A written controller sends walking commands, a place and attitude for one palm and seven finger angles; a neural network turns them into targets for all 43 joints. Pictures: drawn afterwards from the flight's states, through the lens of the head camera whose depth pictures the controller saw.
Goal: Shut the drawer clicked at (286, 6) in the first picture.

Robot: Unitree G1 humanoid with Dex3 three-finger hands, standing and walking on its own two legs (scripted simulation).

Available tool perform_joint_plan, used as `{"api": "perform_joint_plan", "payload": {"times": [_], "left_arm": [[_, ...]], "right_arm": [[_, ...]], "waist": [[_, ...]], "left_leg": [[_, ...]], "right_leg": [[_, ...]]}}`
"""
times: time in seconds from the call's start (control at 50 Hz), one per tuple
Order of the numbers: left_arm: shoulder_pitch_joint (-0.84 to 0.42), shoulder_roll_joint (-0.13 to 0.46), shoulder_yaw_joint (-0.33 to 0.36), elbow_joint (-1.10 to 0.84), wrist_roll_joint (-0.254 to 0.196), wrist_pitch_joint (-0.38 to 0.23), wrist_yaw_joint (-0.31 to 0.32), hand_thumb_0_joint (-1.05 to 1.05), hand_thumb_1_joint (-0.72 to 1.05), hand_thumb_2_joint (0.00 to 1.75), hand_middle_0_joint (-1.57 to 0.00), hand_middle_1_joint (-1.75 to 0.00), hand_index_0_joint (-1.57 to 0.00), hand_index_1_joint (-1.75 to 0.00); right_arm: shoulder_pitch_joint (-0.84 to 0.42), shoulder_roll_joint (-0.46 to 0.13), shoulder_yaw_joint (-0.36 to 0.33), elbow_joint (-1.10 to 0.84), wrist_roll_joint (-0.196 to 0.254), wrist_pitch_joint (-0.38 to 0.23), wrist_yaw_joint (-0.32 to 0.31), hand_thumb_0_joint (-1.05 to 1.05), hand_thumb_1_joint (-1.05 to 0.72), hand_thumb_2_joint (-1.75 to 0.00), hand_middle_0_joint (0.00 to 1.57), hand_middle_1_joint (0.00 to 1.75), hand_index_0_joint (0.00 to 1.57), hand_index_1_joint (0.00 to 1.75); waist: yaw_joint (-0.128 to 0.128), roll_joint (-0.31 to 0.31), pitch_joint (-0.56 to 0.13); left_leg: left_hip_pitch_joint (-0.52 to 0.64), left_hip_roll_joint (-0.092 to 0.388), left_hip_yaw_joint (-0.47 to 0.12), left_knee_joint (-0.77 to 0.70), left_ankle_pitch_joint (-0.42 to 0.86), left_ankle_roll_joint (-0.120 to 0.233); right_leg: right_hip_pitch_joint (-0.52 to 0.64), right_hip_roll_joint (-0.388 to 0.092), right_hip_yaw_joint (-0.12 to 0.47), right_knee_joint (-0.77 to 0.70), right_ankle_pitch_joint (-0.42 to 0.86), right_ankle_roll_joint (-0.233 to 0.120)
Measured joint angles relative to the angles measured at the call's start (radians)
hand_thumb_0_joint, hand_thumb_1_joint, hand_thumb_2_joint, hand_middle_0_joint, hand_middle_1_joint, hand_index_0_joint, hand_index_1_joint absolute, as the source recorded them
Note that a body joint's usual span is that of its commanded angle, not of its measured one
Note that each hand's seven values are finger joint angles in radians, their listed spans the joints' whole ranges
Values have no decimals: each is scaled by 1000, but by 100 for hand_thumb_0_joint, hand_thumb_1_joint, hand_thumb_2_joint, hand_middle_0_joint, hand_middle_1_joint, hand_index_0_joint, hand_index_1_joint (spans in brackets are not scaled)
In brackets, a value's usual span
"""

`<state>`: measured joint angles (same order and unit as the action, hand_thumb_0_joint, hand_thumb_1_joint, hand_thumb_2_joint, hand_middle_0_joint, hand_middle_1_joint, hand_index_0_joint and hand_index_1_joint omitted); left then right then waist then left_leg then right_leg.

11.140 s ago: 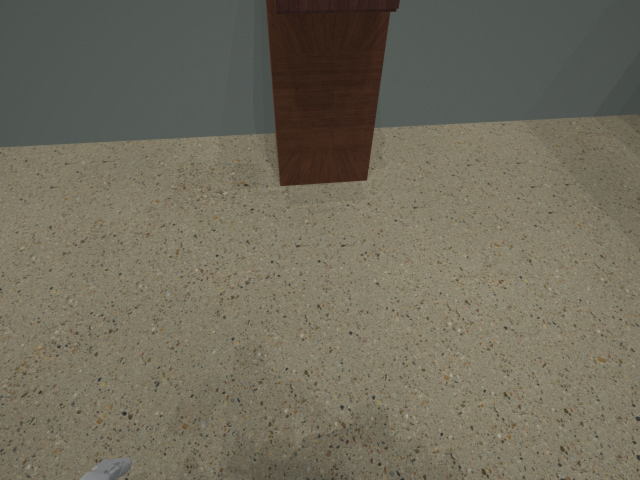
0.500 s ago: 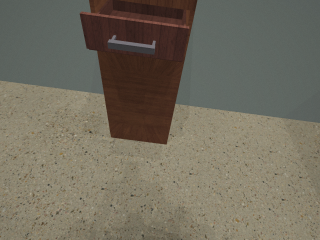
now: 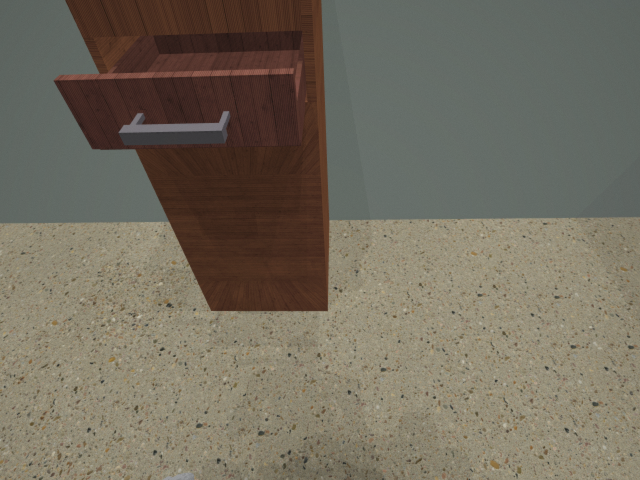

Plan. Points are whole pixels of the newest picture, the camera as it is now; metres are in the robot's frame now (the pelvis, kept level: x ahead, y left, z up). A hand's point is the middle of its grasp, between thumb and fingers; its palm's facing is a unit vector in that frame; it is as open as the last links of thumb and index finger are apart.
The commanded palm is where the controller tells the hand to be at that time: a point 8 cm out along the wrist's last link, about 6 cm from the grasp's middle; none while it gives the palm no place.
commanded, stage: take the last steps up to it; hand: left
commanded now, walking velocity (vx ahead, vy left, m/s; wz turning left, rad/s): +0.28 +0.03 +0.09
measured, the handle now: (178, 126) +0.62 +0.24 +0.14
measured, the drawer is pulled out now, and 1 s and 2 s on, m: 0.17 0.17 0.17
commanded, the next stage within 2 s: come to a stop and stand still in 0.42 s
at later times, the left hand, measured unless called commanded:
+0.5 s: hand out of the picture +0.03 +0.17 -0.17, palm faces +0.18 -0.98 -0.11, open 7.4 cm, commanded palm none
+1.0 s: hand (206, 396) +0.28 +0.20 -0.15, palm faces +0.02 -0.95 -0.31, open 7.4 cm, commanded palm none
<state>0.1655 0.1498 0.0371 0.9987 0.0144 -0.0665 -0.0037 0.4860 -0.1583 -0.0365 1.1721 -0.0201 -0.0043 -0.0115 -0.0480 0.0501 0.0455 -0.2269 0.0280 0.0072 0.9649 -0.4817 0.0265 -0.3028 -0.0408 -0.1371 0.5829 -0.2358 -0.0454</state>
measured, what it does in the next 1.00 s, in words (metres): walks ahead: left foot, then right foot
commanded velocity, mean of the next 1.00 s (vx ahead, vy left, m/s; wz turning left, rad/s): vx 0.01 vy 0.01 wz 0.02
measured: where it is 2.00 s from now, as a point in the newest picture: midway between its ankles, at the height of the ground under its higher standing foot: outside the picture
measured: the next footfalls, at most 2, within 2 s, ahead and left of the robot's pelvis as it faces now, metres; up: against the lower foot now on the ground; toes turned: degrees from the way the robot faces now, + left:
left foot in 0.46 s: +0.22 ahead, +0.15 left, +0.00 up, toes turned +9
right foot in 0.94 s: +0.24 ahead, -0.11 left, +0.00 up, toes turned -3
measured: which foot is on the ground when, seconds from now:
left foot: up 0.00-0.44, down 0.46-0.96, up 0.98-1.00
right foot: down 0.00-0.46, up 0.48-0.92, down 0.94-1.00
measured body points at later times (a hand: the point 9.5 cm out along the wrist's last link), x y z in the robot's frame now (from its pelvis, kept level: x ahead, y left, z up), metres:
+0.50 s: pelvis +0.15 +0.04 +0.00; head +0.17 +0.06 +0.45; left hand +0.03 +0.23 -0.16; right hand +0.27 -0.17 -0.14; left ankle +0.19 +0.14 -0.73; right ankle +0.06 -0.09 -0.71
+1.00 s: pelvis +0.20 -0.01 +0.00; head +0.24 -0.04 +0.45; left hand +0.28 +0.25 -0.13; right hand +0.22 -0.24 -0.17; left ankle +0.18 +0.13 -0.72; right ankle +0.20 -0.11 -0.73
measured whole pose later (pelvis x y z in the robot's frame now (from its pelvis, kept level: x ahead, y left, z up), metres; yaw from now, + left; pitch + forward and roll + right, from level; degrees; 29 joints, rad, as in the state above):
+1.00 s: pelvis +0.20 -0.01 +0.00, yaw +1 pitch +0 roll +1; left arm 0.14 0.19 0.04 0.99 0.02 0.01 0.04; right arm 0.21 -0.18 -0.06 1.06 -0.02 0.04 -0.03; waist -0.02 0.05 0.09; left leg -0.27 0.06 0.08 0.64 -0.42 -0.03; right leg -0.27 -0.03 -0.05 0.58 -0.30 -0.02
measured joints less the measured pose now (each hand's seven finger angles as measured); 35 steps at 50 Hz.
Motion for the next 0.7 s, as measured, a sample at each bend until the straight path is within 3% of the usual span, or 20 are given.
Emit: {"api": "perform_joint_plan", "payload": {"times": [0.04,0.08,0.2,0.3,0.42,0.46,0.52,0.56,0.6,0.7], "left_arm": [[33,-10,1,13,-3,2,11,1,91,90,-20,-30,-20,-30],[66,-7,14,28,-7,2,30,0,94,90,-20,-30,-20,-30],[176,-11,-1,90,3,1,27,0,94,90,-20,-30,-20,-30],[251,-36,-14,128,7,-6,22,0,93,90,-20,-30,-20,-30],[298,-52,-15,157,14,4,21,1,91,90,-20,-30,-20,-30],[310,-51,-14,164,10,12,21,1,91,90,-20,-30,-20,-30],[282,-39,-14,169,5,35,24,1,91,90,-20,-30,-20,-30],[256,-31,-10,166,5,44,25,1,91,90,-20,-30,-20,-30],[220,-19,-7,156,1,46,29,1,91,90,-20,-30,-20,-30],[110,19,2,97,-1,68,43,1,91,90,-20,-30,-19,-30]], "right_arm": [[-35,-6,-8,-15,-3,6,4,1,-91,-90,20,30,20,30],[-75,-13,-17,-42,-7,7,6,1,-91,-90,20,30,20,30],[-194,-29,-33,-111,-12,7,16,0,-91,-90,19,30,20,30],[-269,-29,-29,-134,-9,7,26,0,-91,-90,19,30,20,30],[-336,-11,-13,-157,-5,-9,30,0,-91,-90,19,30,20,30],[-345,-4,-3,-165,-7,-31,26,0,-91,-90,19,30,20,30],[-352,20,12,-171,-7,-52,12,0,-91,-90,20,30,20,30],[-338,35,15,-168,1,-57,-3,0,-91,-90,20,30,20,30],[-332,33,5,-169,11,-66,-27,-3,-94,-89,20,30,21,30],[-317,16,16,-128,6,-38,-43,-4,-96,-90,20,30,21,30]], "waist": [[13,-6,-12],[21,-5,-24],[41,0,-51],[77,-5,-54],[121,-35,-25],[122,-49,-17],[120,-82,12],[109,-84,12],[91,-90,11],[67,-101,8]], "left_leg": [[-102,14,20,129,70,0],[-185,37,26,159,144,-10],[-307,81,26,49,284,-44],[-298,87,36,-106,310,-52],[-180,52,69,-340,266,-31],[-112,31,83,-431,308,-15],[-89,3,115,-391,239,18],[-48,-5,130,-425,225,25],[-7,-18,140,-481,242,25],[51,-35,133,-557,262,27]], "right_leg": [[45,4,-6,-52,3,-3],[90,12,-14,-115,20,-5],[189,35,-29,-248,40,-7],[245,43,-39,-293,20,8],[267,15,-40,-240,-62,51],[243,-9,-35,-144,-129,68],[103,-34,32,215,-265,41],[10,-30,54,392,-268,35],[-53,-33,67,431,-224,46],[-96,-31,92,289,-137,73]]}}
